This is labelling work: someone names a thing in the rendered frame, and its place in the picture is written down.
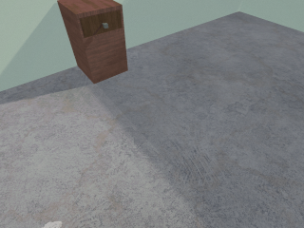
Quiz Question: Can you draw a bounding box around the cabinet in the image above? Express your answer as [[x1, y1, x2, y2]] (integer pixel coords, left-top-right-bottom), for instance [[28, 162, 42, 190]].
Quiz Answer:
[[57, 0, 128, 84]]

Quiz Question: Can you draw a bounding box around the drawer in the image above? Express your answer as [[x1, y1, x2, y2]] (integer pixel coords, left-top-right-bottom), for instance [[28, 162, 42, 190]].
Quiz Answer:
[[79, 9, 122, 38]]

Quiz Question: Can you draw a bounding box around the handle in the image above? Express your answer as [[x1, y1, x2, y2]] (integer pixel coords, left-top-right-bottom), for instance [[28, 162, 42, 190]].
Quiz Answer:
[[102, 23, 108, 29]]

